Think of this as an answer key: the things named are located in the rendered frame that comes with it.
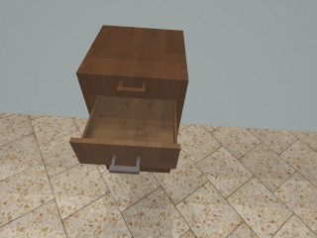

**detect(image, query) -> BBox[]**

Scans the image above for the drawer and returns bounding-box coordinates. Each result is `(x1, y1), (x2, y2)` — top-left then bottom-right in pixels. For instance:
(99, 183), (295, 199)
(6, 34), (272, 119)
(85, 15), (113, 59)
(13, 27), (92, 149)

(69, 95), (181, 170)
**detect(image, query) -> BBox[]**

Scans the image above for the handle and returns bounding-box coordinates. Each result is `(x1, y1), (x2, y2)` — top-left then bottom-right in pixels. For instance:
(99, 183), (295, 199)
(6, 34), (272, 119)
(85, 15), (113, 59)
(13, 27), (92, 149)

(116, 86), (146, 96)
(109, 155), (141, 175)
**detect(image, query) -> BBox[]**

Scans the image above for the cabinet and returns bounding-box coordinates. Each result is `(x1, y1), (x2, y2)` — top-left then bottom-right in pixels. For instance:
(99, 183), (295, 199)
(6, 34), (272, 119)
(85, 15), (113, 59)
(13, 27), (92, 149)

(76, 25), (189, 174)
